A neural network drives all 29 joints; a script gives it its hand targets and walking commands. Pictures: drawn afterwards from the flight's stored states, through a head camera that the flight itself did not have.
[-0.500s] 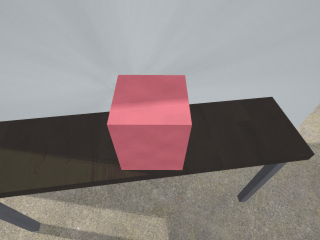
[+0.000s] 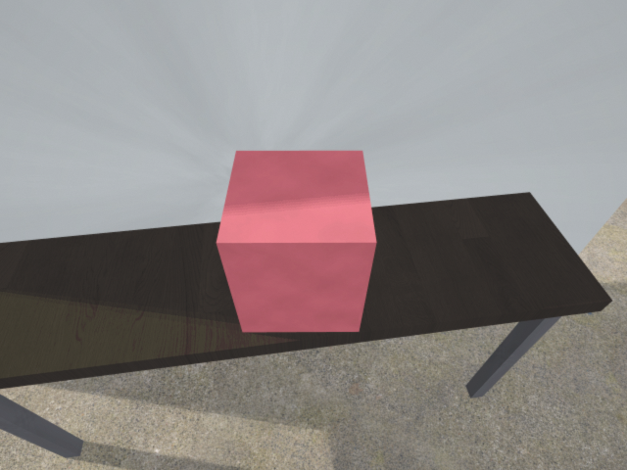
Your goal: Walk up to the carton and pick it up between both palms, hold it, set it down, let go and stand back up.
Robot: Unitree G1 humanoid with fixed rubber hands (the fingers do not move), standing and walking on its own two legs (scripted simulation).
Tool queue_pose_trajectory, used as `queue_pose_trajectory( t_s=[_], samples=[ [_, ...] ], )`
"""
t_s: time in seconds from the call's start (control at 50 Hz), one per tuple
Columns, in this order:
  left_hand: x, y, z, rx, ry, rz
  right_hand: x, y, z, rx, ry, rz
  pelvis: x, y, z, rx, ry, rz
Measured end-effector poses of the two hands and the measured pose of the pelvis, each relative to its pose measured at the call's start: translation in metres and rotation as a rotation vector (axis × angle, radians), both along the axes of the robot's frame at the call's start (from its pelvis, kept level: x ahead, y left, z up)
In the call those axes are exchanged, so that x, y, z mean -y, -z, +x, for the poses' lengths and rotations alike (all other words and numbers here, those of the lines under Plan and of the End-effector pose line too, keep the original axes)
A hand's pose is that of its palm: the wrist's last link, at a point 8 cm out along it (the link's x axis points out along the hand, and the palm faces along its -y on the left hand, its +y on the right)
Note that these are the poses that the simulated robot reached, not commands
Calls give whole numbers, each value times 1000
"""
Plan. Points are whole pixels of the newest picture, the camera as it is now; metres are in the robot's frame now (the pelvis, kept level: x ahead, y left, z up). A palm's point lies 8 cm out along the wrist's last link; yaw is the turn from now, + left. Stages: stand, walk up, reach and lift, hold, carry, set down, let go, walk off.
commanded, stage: stand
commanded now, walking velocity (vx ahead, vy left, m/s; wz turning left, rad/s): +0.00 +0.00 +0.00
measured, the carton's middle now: (300, 245) +0.48 +0.05 -0.03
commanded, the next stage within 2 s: none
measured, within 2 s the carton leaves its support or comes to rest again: neither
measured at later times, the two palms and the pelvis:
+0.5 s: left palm out of the picture -0.05 +0.20 -0.15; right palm out of the picture -0.04 -0.20 -0.15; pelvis -0.01 +0.00 +0.00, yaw +0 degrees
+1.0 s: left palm out of the picture -0.06 +0.19 -0.15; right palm out of the picture -0.05 -0.20 -0.15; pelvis -0.01 +0.00 +0.00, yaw +0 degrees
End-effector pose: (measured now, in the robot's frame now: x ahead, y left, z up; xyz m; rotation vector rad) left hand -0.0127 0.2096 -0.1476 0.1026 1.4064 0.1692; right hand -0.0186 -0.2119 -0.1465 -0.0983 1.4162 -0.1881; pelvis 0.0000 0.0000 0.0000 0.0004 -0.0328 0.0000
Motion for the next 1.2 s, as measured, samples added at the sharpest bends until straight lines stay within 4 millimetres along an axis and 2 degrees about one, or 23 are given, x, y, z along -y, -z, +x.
queue_pose_trajectory(
  t_s=[0.18, 0.5, 0.7, 0.86, 1.2],
  samples=[
    [1, 0, -16, -32, -5, -3, -10, 2, -12, -21, -5, 22, -2, 0, -6, 4, -1, -1],
    [6, 2, -38, -71, -12, -22, -13, 2, -23, -40, -8, 24, -4, 0, -12, -3, 0, 3],
    [12, 3, -38, -71, -7, -38, -15, 1, -29, -50, -2, 27, -3, 0, -13, -11, 2, 7],
    [16, 3, -47, -98, -11, -43, -14, 0, -34, -65, 1, 31, -1, 0, -13, -17, 0, 8],
    [12, 0, -39, -78, -11, -17, -13, 4, -24, -34, 2, 42, 1, 0, -9, -21, 3, 9]
  ],
)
